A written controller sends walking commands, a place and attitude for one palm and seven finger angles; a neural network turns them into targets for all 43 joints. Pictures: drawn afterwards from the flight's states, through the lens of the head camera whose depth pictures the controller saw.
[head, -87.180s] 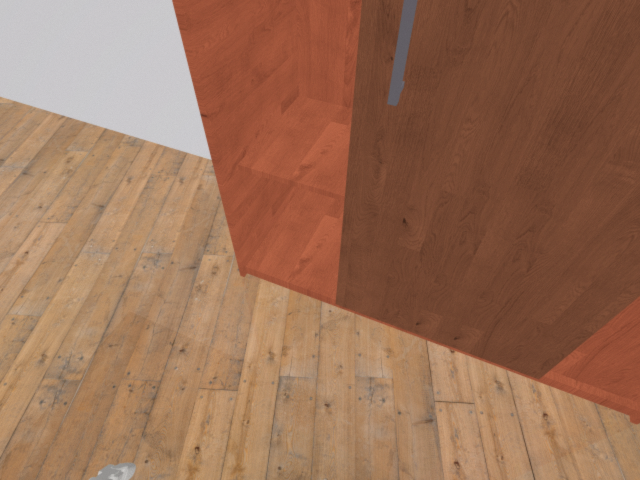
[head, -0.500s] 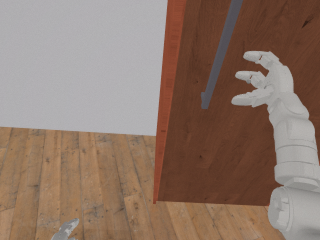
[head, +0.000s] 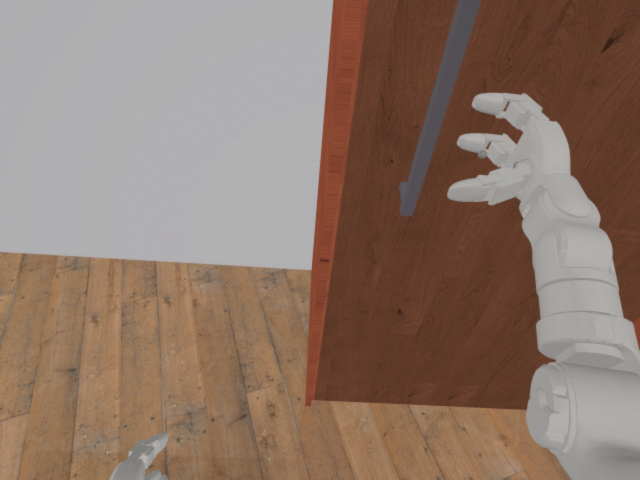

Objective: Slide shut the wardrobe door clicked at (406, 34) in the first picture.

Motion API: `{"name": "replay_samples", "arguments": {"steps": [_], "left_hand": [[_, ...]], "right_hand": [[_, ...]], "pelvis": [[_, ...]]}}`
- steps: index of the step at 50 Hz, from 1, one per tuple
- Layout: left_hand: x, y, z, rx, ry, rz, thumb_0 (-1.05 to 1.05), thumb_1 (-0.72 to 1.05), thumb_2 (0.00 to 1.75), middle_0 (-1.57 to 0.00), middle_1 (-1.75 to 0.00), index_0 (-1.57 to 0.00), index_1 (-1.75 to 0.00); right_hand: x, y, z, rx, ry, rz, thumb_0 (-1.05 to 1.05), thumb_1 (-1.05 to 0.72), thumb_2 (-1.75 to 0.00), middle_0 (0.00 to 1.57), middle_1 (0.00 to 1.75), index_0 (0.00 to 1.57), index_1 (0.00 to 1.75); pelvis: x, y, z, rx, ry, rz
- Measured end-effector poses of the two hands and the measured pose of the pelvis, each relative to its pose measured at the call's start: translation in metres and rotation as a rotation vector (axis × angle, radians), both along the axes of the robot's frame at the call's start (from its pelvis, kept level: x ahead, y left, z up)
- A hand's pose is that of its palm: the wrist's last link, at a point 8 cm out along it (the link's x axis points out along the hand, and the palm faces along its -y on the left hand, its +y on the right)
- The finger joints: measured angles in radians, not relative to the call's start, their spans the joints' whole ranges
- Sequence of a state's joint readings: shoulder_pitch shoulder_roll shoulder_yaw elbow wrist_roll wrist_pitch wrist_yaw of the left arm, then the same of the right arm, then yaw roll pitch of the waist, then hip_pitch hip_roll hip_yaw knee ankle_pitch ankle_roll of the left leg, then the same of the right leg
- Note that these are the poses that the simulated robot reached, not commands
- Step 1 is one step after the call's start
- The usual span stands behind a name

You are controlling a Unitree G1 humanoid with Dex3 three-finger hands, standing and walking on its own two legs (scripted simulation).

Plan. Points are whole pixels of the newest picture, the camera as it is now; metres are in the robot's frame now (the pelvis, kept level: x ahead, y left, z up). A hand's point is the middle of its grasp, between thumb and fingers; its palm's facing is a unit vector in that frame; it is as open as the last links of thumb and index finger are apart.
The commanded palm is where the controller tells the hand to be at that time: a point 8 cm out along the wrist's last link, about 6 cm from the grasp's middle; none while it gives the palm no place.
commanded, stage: feel for the door with the fingertips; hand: right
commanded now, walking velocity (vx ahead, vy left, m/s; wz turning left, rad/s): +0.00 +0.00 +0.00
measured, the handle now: (432, 107) +0.49 -0.08 +0.26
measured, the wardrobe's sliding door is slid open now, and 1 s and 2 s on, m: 0.00 0.00 0.00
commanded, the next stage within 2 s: slide the fingers in behind the handle in 0.62 s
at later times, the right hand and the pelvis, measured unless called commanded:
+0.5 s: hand (454, 148) +0.43 -0.10 +0.24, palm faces -0.02 +1.00 -0.01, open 14.0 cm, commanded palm +0.42 -0.16 +0.23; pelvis +0.00 +0.01 +0.00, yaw +0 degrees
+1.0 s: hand (448, 148) +0.44 -0.10 +0.24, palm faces -0.06 +1.00 +0.01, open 13.9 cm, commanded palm +0.42 -0.15 +0.23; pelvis +0.00 +0.00 +0.00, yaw +0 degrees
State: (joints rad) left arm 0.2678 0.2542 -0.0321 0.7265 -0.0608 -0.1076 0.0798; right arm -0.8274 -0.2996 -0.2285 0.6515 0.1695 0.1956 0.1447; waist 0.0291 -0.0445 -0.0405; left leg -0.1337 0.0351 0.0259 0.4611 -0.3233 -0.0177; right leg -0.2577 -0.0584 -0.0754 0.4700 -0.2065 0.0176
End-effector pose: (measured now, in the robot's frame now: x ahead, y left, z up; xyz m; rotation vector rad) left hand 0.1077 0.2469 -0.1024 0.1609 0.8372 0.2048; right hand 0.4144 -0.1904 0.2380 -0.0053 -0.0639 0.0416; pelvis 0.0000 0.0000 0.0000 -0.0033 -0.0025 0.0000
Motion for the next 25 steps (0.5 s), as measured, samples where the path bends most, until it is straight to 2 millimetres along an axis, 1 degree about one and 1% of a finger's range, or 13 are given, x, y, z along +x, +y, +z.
{"name": "replay_samples", "arguments": {"steps": [4,7,16,21,25], "left_hand": [[-0.005,0.002,-0.002,-0.005,0.015,0.008,0.01,0.90,0.90,-0.20,-0.30,-0.20,-0.30],[-0.005,0.002,-0.003,-0.010,0.016,0.009,0.01,0.90,0.90,-0.20,-0.30,-0.20,-0.30],[0.011,0.001,0.000,-0.018,-0.012,-0.011,0.01,0.90,0.90,-0.20,-0.30,-0.20,-0.30],[0.018,0.001,0.002,-0.015,-0.025,-0.018,0.01,0.90,0.90,-0.20,-0.30,-0.20,-0.30],[0.016,0.004,0.002,-0.009,-0.015,-0.017,0.01,0.90,0.90,-0.20,-0.30,-0.20,-0.30]], "right_hand": [[-0.002,0.008,0.000,0.004,-0.008,0.009,-0.01,0.50,-0.30,0.30,1.20,0.30,1.20],[-0.005,0.017,0.000,-0.004,-0.012,0.014,-0.01,0.50,-0.30,0.30,1.20,0.30,1.20],[-0.011,0.040,-0.002,0.003,0.006,0.012,-0.01,0.50,-0.30,0.30,1.21,0.30,1.20],[-0.006,0.039,0.001,0.003,0.018,-0.009,-0.01,0.50,-0.30,0.30,1.21,0.30,1.20],[0.000,0.035,0.004,-0.004,0.024,-0.020,-0.01,0.50,-0.30,0.30,1.21,0.30,1.20]], "pelvis": [[0.001,0.000,0.000,0.000,-0.002,0.003],[0.002,0.001,0.000,-0.001,-0.006,0.004],[-0.001,0.005,0.000,-0.002,-0.016,0.001],[-0.002,0.008,0.000,-0.004,-0.015,0.000],[-0.003,0.010,0.000,-0.003,-0.009,-0.004]]}}
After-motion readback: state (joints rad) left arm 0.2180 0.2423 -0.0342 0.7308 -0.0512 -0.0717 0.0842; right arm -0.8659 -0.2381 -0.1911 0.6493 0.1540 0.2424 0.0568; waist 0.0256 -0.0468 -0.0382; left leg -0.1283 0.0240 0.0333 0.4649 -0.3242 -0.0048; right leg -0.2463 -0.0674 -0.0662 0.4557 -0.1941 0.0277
